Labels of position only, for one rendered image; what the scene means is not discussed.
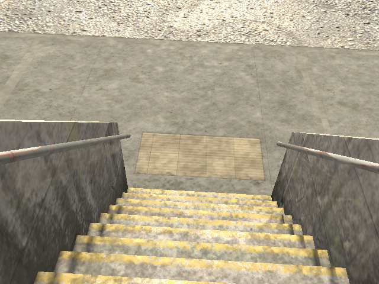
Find stairs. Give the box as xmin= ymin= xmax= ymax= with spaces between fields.
xmin=34 ymin=188 xmax=350 ymax=284

